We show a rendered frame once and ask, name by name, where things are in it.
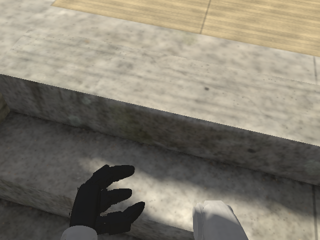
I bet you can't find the robot left forearm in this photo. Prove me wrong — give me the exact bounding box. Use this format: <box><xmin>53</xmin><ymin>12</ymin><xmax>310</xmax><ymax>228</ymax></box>
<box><xmin>60</xmin><ymin>225</ymin><xmax>98</xmax><ymax>240</ymax></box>

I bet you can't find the right robot thigh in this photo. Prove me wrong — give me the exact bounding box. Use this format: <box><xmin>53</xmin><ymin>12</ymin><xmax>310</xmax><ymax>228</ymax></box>
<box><xmin>192</xmin><ymin>200</ymin><xmax>249</xmax><ymax>240</ymax></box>

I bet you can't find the robot left hand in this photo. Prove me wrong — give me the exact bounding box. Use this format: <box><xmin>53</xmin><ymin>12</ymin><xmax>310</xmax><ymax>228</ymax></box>
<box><xmin>69</xmin><ymin>164</ymin><xmax>145</xmax><ymax>235</ymax></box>

